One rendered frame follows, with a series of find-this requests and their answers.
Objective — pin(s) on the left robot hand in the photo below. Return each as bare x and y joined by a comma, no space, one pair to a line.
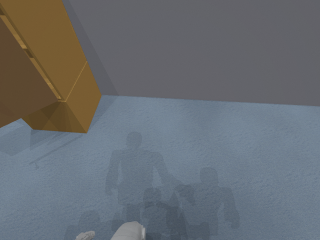
89,235

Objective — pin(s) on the left robot thigh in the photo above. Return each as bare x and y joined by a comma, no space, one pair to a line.
130,231

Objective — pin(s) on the cupboard door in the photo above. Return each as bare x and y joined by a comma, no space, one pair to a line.
23,90

